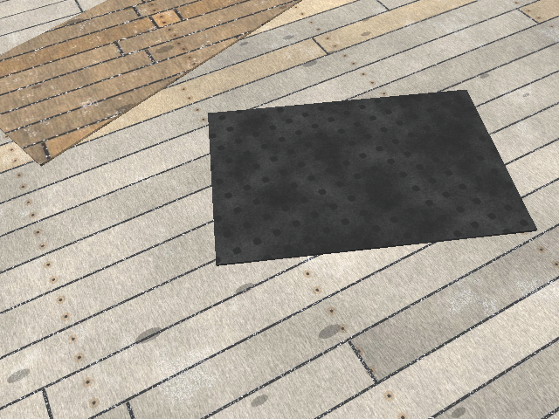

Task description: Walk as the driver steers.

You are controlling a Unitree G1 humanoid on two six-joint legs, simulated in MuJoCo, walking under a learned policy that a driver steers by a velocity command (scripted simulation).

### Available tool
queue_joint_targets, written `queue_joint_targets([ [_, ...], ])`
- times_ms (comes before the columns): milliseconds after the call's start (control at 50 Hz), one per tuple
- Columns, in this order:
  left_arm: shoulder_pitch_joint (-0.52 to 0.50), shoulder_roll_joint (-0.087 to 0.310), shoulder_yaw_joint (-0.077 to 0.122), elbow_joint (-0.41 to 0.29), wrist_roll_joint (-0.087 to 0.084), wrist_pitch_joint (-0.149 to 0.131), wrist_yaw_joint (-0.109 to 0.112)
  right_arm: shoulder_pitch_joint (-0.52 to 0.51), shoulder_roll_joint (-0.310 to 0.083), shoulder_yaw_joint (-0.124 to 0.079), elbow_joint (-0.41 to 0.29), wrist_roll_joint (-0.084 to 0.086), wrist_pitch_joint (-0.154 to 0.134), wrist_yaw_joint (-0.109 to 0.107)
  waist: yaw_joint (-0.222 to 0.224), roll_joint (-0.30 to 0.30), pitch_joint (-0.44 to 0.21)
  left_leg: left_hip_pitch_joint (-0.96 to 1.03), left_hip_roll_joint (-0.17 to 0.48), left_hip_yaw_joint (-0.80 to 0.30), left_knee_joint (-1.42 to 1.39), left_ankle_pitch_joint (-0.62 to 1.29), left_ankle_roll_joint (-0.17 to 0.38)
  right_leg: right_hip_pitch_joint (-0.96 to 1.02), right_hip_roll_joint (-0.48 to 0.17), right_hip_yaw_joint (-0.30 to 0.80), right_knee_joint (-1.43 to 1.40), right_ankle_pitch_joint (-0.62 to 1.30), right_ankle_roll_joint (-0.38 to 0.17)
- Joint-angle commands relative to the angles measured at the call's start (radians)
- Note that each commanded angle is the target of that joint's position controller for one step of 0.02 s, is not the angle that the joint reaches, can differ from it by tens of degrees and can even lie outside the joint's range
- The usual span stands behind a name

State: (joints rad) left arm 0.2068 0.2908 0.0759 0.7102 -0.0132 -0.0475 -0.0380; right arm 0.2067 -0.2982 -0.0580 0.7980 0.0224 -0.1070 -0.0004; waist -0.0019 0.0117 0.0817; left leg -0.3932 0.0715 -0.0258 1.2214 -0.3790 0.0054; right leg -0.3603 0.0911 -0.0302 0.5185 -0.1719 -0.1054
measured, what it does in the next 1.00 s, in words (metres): walks ahead: left foot, then right foot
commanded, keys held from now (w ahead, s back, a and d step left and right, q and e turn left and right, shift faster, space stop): w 0.70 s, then w+q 0.30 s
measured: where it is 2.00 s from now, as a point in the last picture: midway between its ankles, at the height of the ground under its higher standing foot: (243, 196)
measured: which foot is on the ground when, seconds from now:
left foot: up 0.00-0.36, down 0.38-0.94, up 0.96-1.00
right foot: down 0.00-0.40, up 0.42-0.90, down 0.92-1.00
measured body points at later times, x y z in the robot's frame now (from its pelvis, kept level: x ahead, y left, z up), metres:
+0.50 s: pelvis +0.30 +0.07 +0.00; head +0.33 +0.07 +0.45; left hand +0.38 +0.34 -0.13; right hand +0.43 -0.21 -0.10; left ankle +0.38 +0.15 -0.73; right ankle +0.15 -0.06 -0.64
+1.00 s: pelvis +0.58 +0.01 +0.00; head +0.61 +0.00 +0.45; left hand +0.78 +0.26 -0.08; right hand +0.59 -0.28 -0.14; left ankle +0.43 +0.14 -0.66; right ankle +0.66 -0.10 -0.73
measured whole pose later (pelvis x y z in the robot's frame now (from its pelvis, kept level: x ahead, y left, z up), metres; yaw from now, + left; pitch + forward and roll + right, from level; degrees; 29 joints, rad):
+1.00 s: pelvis +0.58 +0.01 +0.00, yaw +3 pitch +2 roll +0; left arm 0.07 0.25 0.04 0.69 0.01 -0.10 -0.02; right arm 0.39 -0.30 -0.05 0.88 0.03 -0.05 0.00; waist -0.05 0.03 0.03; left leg -0.27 -0.01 -0.08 1.02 -0.47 0.02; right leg -0.43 -0.01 -0.04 0.54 -0.15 -0.02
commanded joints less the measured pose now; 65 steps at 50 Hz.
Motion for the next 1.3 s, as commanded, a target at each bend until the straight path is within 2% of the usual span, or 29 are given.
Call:
queue_joint_targets([
  [20,-0.006,0.09,0.019,-0.076,0.016,-0.029,0.013,0.039,-0.121,-0.031,-0.057,-0.018,-0.006,0.001,-0.017,-0.031,-0.136,-0.209,0.081,-0.052,-0.071,0.093,-0.011,0.241,-0.279,0.368,-0.298,0.195,-0.194],
  [80,0.036,0.124,0.024,-0.046,0.01,-0.039,0.027,-0.006,-0.08,-0.018,-0.072,-0.031,0.018,-0.001,-0.01,-0.034,-0.096,-0.224,0.079,-0.02,-0.206,0.194,-0.056,0.169,-0.255,0.258,-0.336,0.319,-0.19],
  [160,0.079,0.133,0.022,-0.017,0.005,-0.034,0.04,-0.138,-0.053,-0.003,-0.103,-0.025,0.01,0.007,0.047,-0.06,-0.063,-0.206,0.042,0.003,-0.509,0.465,-0.062,0.17,-0.198,0.16,-0.34,0.252,-0.126],
  [260,0.158,0.146,0.024,0.035,-0.003,-0.027,0.04,-0.255,-0.062,0.001,-0.138,-0.011,-0.005,0.033,0.096,-0.077,-0.019,-0.227,0.004,0.002,-0.679,0.508,-0.025,0.29,-0.268,0.206,-0.302,0.164,-0.116],
  [320,0.167,0.157,0.03,0.055,-0.003,-0.012,0.048,-0.235,-0.085,-0.006,-0.145,-0.013,-0.012,0.047,0.066,-0.098,-0.025,-0.225,-0.009,-0.002,-0.721,0.386,0.023,0.401,-0.322,0.237,-0.235,0.276,-0.09],
  [360,0.136,0.167,0.032,0.053,-0.001,-0.003,0.051,-0.112,-0.118,-0.024,-0.115,-0.014,-0.014,0.043,-0.009,-0.113,-0.096,-0.046,-0.061,0.047,-0.746,0.326,0.064,0.414,-0.294,0.209,-0.096,0.555,-0.06],
  [380,0.129,0.146,0.021,0.048,0.005,0.001,0.051,0.031,-0.159,-0.044,-0.076,-0.018,-0.014,0.036,-0.079,-0.091,-0.2,0.175,-0.052,0.046,-0.734,0.367,0.1,0.35,-0.237,0.166,0.086,0.609,-0.032],
  [400,0.171,0.089,-0.003,0.029,0.029,0.0,0.052,0.19,-0.227,-0.057,-0.056,-0.031,-0.012,0.03,-0.115,0.042,-0.364,0.493,0.138,-0.172,-0.687,0.39,0.175,0.14,-0.157,0.125,0.4,0.315,0.005],
  [420,0.308,0.003,-0.025,0.029,0.002,-0.02,0.044,0.242,-0.258,-0.067,-0.023,-0.029,-0.006,0.04,-0.05,0.337,-0.464,0.77,0.315,-0.66,-0.843,0.106,0.321,-0.225,0.012,0.126,0.709,-0.377,0.068],
  [440,0.227,0.11,-0.008,0.038,-0.015,-0.033,0.04,0.226,-0.158,-0.041,-0.032,-0.005,-0.006,0.042,-0.099,0.2,-0.394,0.743,0.295,-0.7,-0.922,-0.09,0.283,-0.344,-0.04,0.214,0.799,-0.399,0.059],
  [460,0.114,0.149,0.003,0.005,-0.028,-0.04,0.037,0.152,-0.123,-0.029,-0.042,-0.007,-0.002,0.036,-0.099,0.119,-0.249,0.614,0.269,-0.55,-0.938,-0.072,0.24,-0.398,-0.091,0.177,0.795,-0.304,0.053],
  [480,0.058,0.139,-0.001,-0.009,-0.017,-0.044,0.04,0.088,-0.116,-0.023,-0.054,-0.018,0.003,0.033,-0.072,0.035,-0.17,0.475,0.233,-0.446,-0.956,0.045,0.222,-0.371,-0.141,0.139,0.751,-0.219,0.056],
  [520,0.058,0.116,0.005,-0.01,0.001,-0.039,0.04,0.034,-0.084,-0.01,-0.059,-0.036,0.001,0.032,-0.018,0.049,-0.114,0.316,0.172,-0.322,-1.003,0.223,0.218,-0.288,-0.198,0.132,0.654,-0.128,0.066],
  [580,0.087,0.073,-0.004,-0.001,0.004,-0.02,0.043,0.041,-0.092,-0.011,-0.04,-0.022,-0.009,0.03,0.007,0.069,-0.103,0.253,0.149,-0.218,-1.057,0.347,0.237,-0.263,-0.219,0.105,0.562,-0.099,0.094],
  [700,-0.097,0.035,-0.02,-0.05,0.009,-0.029,0.036,0.096,-0.134,-0.02,-0.003,-0.012,0.007,0.01,-0.044,0.046,-0.053,0.264,0.096,-0.063,-1.096,0.452,0.202,-0.289,-0.206,0.061,0.207,0.203,0.125],
  [760,-0.206,0.027,-0.024,-0.083,0.004,-0.042,0.023,0.172,-0.143,-0.022,0.03,-0.002,0.021,0.007,-0.084,0.039,-0.027,0.292,0.104,-0.078,-1.072,0.433,0.197,-0.253,-0.169,0.048,0.076,0.266,0.127],
  [820,-0.26,0.045,-0.019,-0.106,-0.001,-0.057,0.005,0.199,-0.153,-0.028,0.046,0.004,0.04,-0.002,-0.082,0.052,-0.017,0.37,0.145,-0.13,-1.01,0.439,0.19,-0.251,-0.147,0.068,-0.004,0.222,0.114],
  [860,-0.227,0.073,-0.009,-0.1,0.0,-0.065,0.001,0.189,-0.167,-0.036,0.048,0.004,0.05,-0.01,-0.047,0.071,-0.034,0.4,0.167,-0.167,-0.956,0.47,0.171,-0.183,-0.135,0.076,-0.038,0.159,0.095],
  [900,-0.055,0.127,0.02,-0.052,0.004,-0.072,0.01,0.159,-0.161,-0.034,0.041,0.001,0.055,-0.012,0.052,0.07,-0.136,0.359,0.112,-0.138,-0.77,0.643,0.134,0.086,-0.106,0.041,-0.083,0.132,0.052],
  [920,0.111,0.18,0.039,-0.023,0.021,-0.072,0.02,0.147,-0.111,-0.015,0.019,-0.014,0.053,-0.01,0.125,0.033,-0.281,0.212,0.055,-0.102,-0.531,0.531,0.099,0.375,-0.212,0.127,-0.021,0.152,-0.002],
  [940,0.214,0.271,0.063,-0.005,0.035,-0.06,0.027,0.266,-0.005,0.016,-0.008,-0.013,0.037,-0.008,0.102,-0.201,-0.445,-0.177,-0.096,-0.006,-0.15,0.123,0.022,0.772,-0.471,0.518,-0.045,0.015,-0.139],
  [960,0.227,0.201,0.044,-0.005,0.026,-0.053,0.025,0.265,-0.048,0.009,-0.001,0.004,0.024,-0.005,0.113,-0.277,-0.493,-0.306,-0.099,-0.104,0.009,-0.21,0.018,0.771,-0.522,0.741,-0.171,-0.133,-0.17],
  [980,0.166,0.139,0.024,-0.006,0.016,-0.051,0.028,0.185,-0.133,-0.018,-0.018,0.026,0.023,-0.004,0.113,-0.19,-0.326,-0.378,-0.044,-0.115,0.072,-0.147,0.022,0.643,-0.487,0.602,-0.199,-0.203,-0.124],
  [1020,0.047,0.08,0.005,-0.001,0.015,-0.051,0.027,0.1,-0.121,-0.023,-0.038,0.011,0.034,-0.007,0.061,-0.109,-0.153,-0.342,0.027,-0.076,0.014,0.0,0.018,0.379,-0.41,0.379,-0.268,-0.099,-0.084],
  [1040,0.007,0.06,0.0,0.002,0.021,-0.058,0.026,0.114,-0.106,-0.029,-0.036,0.007,0.047,-0.006,0.026,-0.134,-0.117,-0.288,0.056,-0.083,-0.025,0.048,0.015,0.29,-0.38,0.298,-0.305,-0.044,-0.072],
  [1080,-0.033,0.06,0.005,0.015,0.024,-0.07,0.025,0.136,-0.063,-0.025,-0.034,0.011,0.074,-0.004,-0.007,-0.135,-0.086,-0.23,0.071,-0.073,-0.048,0.092,0.002,0.195,-0.361,0.191,-0.362,0.04,-0.077],
  [1140,-0.028,0.091,0.019,0.042,0.029,-0.08,0.032,0.089,-0.05,-0.026,-0.066,0.002,0.091,-0.005,-0.014,-0.088,-0.056,-0.282,0.081,-0.083,-0.132,0.194,-0.016,0.19,-0.366,0.081,-0.396,0.142,-0.091],
  [1220,-0.005,0.125,0.029,0.067,0.026,-0.068,0.045,-0.016,-0.028,-0.016,-0.1,0.0,0.079,0.019,0.02,-0.063,-0.034,-0.271,0.067,-0.036,-0.371,0.387,-0.012,0.236,-0.338,-0.058,-0.4,0.2,-0.068],
  [1300,0.056,0.161,0.042,0.096,0.008,-0.047,0.05,-0.146,-0.021,-0.008,-0.156,-0.001,0.077,0.043,0.069,-0.045,0.006,-0.281,0.05,0.024,-0.522,0.391,0.015,0.339,-0.372,-0.116,-0.383,0.213,-0.054],
])
Velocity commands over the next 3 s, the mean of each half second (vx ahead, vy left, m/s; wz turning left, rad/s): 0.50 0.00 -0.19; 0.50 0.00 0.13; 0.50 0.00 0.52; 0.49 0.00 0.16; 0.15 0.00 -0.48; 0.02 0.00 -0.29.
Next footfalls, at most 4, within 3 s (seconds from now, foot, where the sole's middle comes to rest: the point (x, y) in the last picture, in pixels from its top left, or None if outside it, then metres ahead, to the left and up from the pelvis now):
0.38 left None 0.42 0.15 -0.77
0.92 right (336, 309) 0.71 -0.10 -0.77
1.44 left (222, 237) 0.93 0.20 -0.77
1.96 right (254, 144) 1.29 0.12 -0.77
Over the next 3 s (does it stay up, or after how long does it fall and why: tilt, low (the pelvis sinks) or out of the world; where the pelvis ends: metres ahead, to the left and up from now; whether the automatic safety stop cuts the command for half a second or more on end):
stays up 1.29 0.19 0.01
